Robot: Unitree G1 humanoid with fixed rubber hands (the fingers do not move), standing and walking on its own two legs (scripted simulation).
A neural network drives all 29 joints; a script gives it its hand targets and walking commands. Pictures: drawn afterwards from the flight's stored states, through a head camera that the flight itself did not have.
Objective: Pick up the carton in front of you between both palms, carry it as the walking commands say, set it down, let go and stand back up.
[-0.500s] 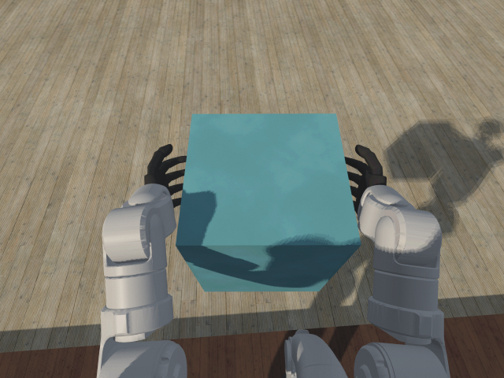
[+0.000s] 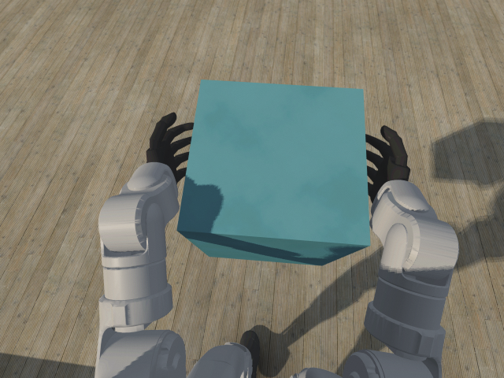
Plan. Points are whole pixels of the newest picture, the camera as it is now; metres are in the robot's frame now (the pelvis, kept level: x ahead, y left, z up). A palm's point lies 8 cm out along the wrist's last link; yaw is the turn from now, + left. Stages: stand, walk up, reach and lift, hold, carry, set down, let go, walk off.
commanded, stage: carry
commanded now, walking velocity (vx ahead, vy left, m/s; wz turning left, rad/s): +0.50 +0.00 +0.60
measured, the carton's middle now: (271, 188) +0.38 +0.02 +0.04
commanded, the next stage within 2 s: none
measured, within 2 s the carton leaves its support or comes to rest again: neither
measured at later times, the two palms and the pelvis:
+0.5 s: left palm (188, 78) +0.64 +0.21 +0.02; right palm (324, 51) +0.74 -0.07 +0.02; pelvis +0.35 -0.03 -0.06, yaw +16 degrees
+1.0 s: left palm (170, 3) +0.88 +0.30 +0.03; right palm out of the picture +0.99 +0.02 +0.02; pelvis +0.67 +0.07 -0.05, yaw +23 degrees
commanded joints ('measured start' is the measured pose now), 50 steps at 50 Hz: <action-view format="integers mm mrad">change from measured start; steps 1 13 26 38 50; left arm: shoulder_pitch -463 -508 -595 -397 -9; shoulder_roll -692 -797 -851 -850 -1020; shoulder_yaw -608 -557 -819 -643 -805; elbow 34 15 -188 104 -238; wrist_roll -175 -41 -344 -247 -179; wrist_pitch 111 20 -17 75 66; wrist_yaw -85 -67 -138 -162 -199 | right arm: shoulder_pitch -518 -765 -421 -363 -116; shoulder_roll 543 910 689 765 976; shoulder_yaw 724 822 633 688 920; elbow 62 137 126 200 -146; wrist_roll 262 504 174 184 377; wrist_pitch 78 9 -31 73 48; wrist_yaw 77 142 39 75 185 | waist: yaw -140 -193 22 -108 -92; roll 130 -67 -216 -209 21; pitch -632 -584 -599 -559 -449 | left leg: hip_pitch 821 543 -321 448 512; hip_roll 273 38 -30 -72 235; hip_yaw -478 -346 -29 60 -40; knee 183 175 656 53 -169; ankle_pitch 333 420 -696 -280 -128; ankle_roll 164 175 -9 153 119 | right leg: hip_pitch -502 -330 473 135 -280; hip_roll -92 -50 -407 -332 -192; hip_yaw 195 115 417 -15 110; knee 467 -130 -360 127 -95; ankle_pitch -87 295 675 984 234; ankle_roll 15 107 -70 139 128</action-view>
